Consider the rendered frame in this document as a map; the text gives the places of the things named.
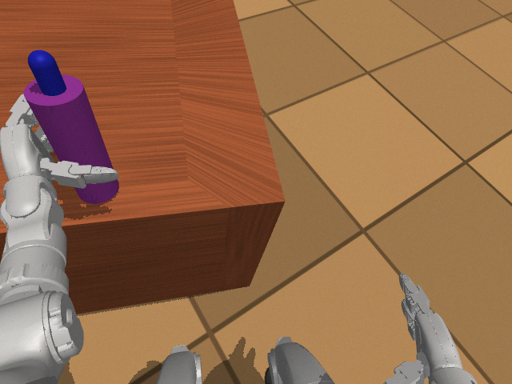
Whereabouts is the right robot hand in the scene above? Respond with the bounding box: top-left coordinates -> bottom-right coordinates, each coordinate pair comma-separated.
383,273 -> 463,384

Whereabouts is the left robot hand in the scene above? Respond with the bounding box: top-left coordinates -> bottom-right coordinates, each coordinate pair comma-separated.
0,94 -> 119,189

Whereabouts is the right robot arm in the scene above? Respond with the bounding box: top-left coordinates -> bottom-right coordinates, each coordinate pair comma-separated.
429,367 -> 477,384

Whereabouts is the bottle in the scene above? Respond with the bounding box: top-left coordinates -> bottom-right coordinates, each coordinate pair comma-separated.
24,50 -> 119,204

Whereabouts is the left robot arm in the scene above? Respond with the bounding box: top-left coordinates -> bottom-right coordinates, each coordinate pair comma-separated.
0,175 -> 84,384

